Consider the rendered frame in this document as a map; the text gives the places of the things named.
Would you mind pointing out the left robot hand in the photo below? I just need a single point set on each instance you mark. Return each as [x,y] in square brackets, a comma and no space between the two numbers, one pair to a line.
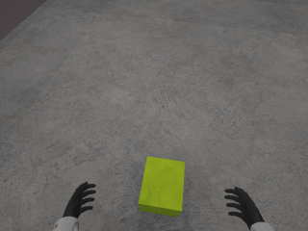
[73,207]

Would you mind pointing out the left robot forearm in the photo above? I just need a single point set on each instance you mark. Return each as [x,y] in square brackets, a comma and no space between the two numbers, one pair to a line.
[67,224]

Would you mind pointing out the carton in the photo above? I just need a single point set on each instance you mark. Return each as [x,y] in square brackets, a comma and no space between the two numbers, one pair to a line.
[162,187]

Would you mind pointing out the right robot hand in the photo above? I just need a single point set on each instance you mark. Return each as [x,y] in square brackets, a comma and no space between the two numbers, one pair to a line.
[250,214]

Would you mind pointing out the right robot forearm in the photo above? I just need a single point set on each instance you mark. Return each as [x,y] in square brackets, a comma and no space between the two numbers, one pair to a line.
[261,226]

